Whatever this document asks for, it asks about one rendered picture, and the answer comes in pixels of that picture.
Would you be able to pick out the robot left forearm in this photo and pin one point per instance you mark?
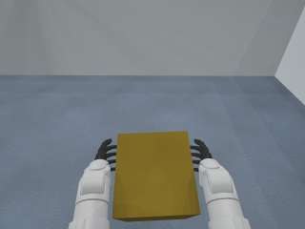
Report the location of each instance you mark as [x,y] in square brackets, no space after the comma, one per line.
[93,197]

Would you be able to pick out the carton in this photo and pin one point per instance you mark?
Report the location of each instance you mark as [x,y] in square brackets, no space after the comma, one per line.
[154,177]

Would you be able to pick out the robot left hand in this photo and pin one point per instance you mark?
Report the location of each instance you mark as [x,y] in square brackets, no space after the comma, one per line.
[104,148]

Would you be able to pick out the robot right forearm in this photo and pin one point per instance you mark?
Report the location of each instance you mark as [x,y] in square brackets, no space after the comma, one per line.
[221,197]

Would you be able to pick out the robot right hand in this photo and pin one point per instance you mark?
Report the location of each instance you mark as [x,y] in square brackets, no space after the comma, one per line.
[204,152]

